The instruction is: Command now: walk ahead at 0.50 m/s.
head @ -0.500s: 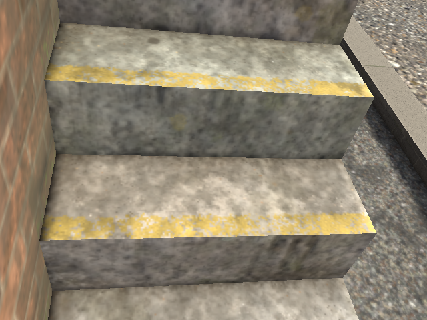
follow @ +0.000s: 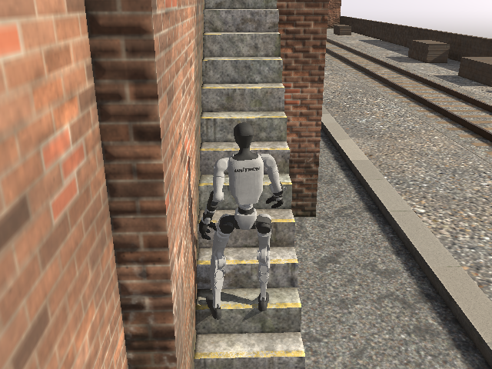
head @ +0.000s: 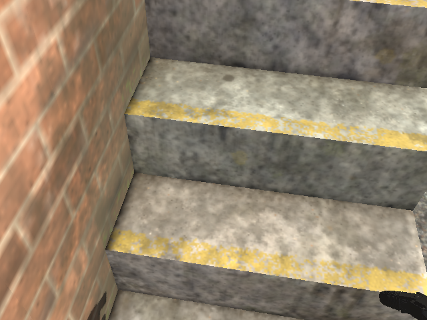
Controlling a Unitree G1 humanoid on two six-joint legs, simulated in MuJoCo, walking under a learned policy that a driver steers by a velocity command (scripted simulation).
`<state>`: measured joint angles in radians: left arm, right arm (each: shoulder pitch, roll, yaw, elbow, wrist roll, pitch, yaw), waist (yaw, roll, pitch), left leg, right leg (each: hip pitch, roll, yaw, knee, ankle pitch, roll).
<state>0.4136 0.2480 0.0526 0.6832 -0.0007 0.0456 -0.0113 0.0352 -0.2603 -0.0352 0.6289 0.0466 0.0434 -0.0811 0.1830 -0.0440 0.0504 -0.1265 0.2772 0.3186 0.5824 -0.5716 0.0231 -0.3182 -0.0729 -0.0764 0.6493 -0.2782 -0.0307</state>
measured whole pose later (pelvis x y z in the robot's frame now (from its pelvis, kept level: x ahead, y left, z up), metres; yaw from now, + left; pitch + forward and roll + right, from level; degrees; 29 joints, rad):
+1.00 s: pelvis +0.31 +0.03 +0.21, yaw -3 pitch -2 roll +0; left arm 0.14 0.13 0.00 0.64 -0.04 0.05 0.00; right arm 0.50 -0.07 0.02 0.97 -0.03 -0.03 -0.06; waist -0.01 -0.06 -0.01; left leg -0.06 0.07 0.20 0.57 -0.47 0.02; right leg -1.06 0.09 0.11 2.14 -0.25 0.04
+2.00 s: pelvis +0.80 -0.01 +0.62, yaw -5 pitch +0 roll +0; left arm 0.10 0.07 -0.05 0.70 -0.06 -0.08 -0.02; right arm 0.59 -0.10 0.01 1.19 -0.02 -0.04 0.03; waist -0.02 -0.06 -0.06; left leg -0.23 0.00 0.07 0.62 -0.39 0.04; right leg -1.07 0.09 0.16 2.15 -0.16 -0.12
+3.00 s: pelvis +1.27 +0.00 +1.02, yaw -4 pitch +0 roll +0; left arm 0.10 0.06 -0.05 0.73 -0.05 -0.09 -0.04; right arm 0.59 -0.10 0.02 1.19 -0.04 -0.04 0.03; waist -0.03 -0.04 -0.07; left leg -0.23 -0.03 0.09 0.68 -0.44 0.08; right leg -1.00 0.13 0.15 2.10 -0.15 -0.10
